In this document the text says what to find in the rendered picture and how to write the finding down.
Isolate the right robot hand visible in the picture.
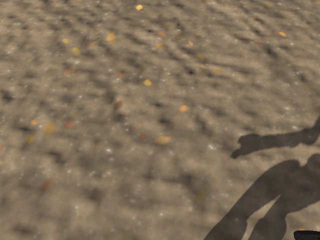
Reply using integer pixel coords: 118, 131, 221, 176
293, 230, 320, 240

